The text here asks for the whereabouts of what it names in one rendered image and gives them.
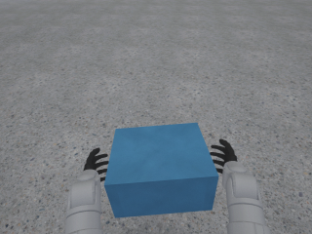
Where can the left robot hand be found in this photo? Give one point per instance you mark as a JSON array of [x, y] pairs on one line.
[[92, 165]]

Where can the carton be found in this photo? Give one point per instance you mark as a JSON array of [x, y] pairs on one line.
[[159, 170]]

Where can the right robot hand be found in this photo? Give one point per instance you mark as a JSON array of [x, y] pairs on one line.
[[229, 154]]

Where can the robot left forearm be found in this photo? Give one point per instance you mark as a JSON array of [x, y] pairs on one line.
[[83, 207]]

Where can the robot right forearm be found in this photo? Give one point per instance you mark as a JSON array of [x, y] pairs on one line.
[[245, 209]]

